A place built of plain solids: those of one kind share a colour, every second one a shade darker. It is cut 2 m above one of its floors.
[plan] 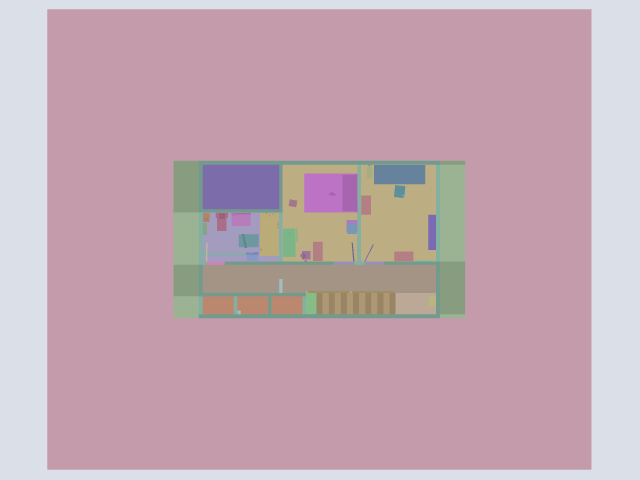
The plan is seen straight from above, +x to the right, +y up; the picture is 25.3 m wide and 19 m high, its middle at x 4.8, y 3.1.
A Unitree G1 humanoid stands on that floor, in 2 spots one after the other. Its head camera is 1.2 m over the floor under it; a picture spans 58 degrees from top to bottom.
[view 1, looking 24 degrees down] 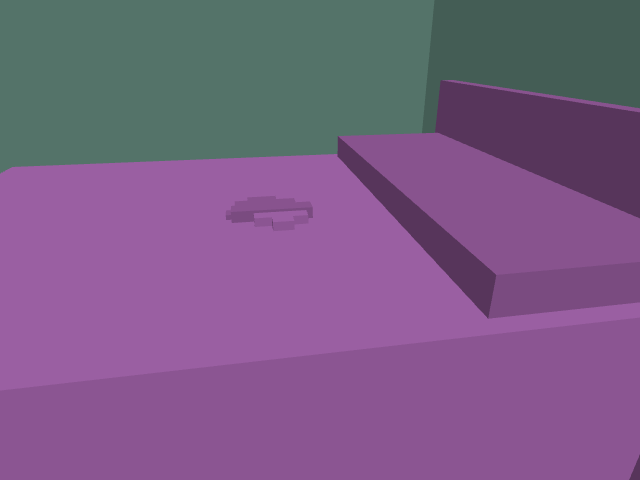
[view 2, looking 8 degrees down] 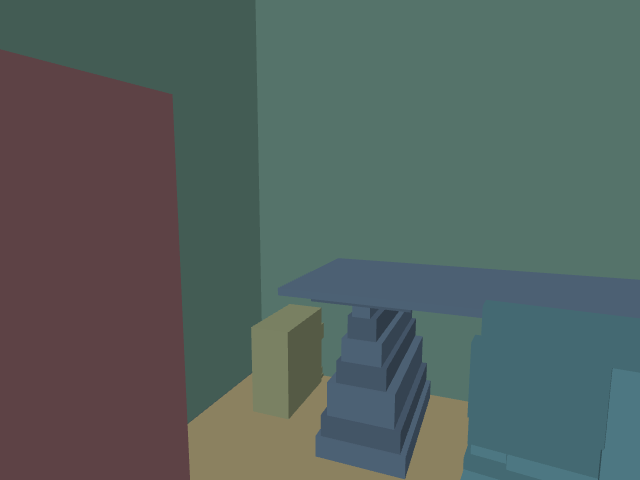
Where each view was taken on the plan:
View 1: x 5.22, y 3.58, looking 80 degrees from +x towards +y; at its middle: double_bed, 1.23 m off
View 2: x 7.78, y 3.73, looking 112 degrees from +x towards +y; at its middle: wall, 2.57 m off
